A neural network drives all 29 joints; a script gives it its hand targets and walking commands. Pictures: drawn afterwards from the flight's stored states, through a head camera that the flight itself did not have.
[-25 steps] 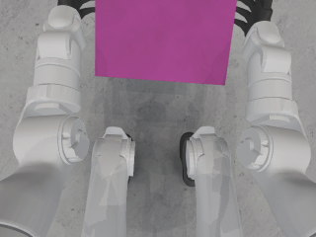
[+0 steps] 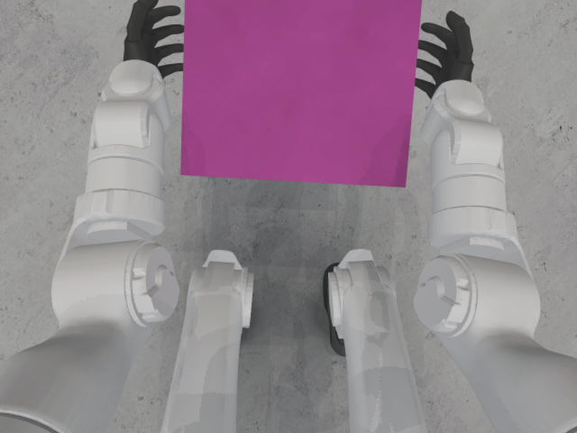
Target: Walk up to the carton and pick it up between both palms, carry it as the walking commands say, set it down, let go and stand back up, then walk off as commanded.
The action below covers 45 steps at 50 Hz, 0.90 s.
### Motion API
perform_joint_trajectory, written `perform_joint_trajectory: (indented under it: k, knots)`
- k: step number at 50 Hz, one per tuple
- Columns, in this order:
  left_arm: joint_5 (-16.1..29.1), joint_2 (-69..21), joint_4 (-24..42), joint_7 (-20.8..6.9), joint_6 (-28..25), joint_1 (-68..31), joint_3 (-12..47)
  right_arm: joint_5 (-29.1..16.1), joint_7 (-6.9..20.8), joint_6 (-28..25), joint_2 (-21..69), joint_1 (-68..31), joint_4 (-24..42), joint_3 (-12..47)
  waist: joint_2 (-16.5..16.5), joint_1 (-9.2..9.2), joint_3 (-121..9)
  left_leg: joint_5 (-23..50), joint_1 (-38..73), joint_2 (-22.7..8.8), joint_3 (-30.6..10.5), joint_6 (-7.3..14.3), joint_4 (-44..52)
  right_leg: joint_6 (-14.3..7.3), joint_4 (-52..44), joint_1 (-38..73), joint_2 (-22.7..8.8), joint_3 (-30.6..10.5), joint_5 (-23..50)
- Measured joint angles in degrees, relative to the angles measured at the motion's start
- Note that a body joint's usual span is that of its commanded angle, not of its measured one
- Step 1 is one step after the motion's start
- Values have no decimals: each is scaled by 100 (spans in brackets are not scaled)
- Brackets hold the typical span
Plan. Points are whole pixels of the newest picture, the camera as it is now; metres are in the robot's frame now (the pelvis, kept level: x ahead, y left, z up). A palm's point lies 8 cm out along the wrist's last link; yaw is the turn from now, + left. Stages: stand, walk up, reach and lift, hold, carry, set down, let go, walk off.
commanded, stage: reach and lift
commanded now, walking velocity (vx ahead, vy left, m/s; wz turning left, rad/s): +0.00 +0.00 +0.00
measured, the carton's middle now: (296, 90) +0.53 -0.01 -0.17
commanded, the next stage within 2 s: none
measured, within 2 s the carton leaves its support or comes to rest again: neither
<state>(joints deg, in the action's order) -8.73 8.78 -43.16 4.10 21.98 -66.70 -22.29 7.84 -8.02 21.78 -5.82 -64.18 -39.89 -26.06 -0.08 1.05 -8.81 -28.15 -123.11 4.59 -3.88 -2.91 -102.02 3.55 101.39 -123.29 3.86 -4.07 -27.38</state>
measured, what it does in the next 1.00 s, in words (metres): rises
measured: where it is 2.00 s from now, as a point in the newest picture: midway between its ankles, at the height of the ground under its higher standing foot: (285, 326)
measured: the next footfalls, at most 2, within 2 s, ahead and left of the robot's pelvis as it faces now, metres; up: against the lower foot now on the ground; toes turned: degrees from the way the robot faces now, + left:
none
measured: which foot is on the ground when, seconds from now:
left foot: down 0.00-1.00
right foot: down 0.00-1.00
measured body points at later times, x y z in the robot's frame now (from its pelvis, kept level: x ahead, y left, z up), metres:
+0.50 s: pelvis +0.01 +0.00 +0.06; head +0.27 +0.01 +0.42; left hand +0.52 +0.17 -0.01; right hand +0.51 -0.19 -0.01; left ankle +0.11 +0.13 -0.44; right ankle +0.11 -0.13 -0.44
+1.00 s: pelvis +0.03 +0.00 +0.12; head +0.24 +0.00 +0.51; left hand +0.50 +0.17 +0.06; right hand +0.48 -0.19 +0.06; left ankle +0.10 +0.13 -0.44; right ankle +0.11 -0.13 -0.44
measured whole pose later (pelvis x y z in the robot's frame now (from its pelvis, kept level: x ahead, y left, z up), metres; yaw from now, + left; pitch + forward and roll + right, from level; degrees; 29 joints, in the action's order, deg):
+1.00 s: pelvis +0.03 +0.00 +0.12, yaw +0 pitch +42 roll +0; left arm -11.3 3.1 -40.2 1.8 21.8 -50.6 -22.8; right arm 10.8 -4.9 21.5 -1.2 -48.4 -37.6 -26.8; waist 0.0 0.8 -15.3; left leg -25.2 -96.1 4.6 -5.0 -2.2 -79.3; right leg 3.0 78.8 -96.3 4.0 -5.4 -24.5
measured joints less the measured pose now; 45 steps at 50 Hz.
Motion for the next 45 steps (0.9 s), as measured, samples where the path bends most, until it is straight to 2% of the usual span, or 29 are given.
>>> perform_joint_trajectory:
  k: [11, 17, 23, 30, 37, 45]
  knots:
    - [-56, -66, -1, -104, 31, 246, -75, 96, 356, 55, 15, 246, 11, -56, 14, 19, -202, 60, 484, 15, -9, 22, 415, 13, -414, 485, 17, -46, 58]
    - [-101, -144, 38, -171, 59, 425, -100, 154, 293, 74, 83, 406, 26, -75, 16, 10, -297, 82, 779, 21, -7, 39, 659, 18, -656, 780, 21, -76, 78]
    - [-142, -261, 90, -88, 58, 645, -84, 171, 171, 43, 170, 607, 21, -66, 19, 6, -409, 100, 1076, 31, -21, 48, 908, 13, -903, 1079, 17, -91, 91]
    - [-172, -351, 106, 12, 25, 868, -85, 194, 293, 14, 227, 836, 31, -67, 20, 13, -515, 128, 1440, 31, -48, 52, 1202, 0, -1199, 1443, 19, -97, 119]
    - [-182, -384, 136, -128, 0, 1091, -99, 251, 467, 19, 270, 1073, 109, -83, 18, 1, -561, 177, 1859, 19, -63, 61, 1544, -11, -1541, 1856, 27, -118, 174]
    - [-220, -482, 239, -267, -2, 1411, -73, 293, 379, 0, 379, 1385, 193, -88, 12, -21, -604, 249, 2380, 12, -86, 70, 1988, -33, -1978, 2373, 19, -136, 244]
